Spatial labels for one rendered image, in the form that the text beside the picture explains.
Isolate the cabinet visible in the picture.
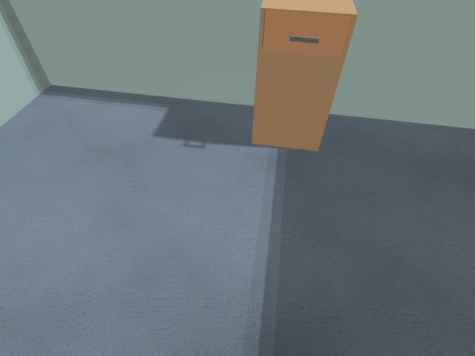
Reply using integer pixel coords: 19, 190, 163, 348
252, 0, 358, 151

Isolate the drawer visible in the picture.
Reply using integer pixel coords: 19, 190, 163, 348
263, 10, 352, 56

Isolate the handle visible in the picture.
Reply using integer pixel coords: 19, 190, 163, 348
290, 33, 319, 43

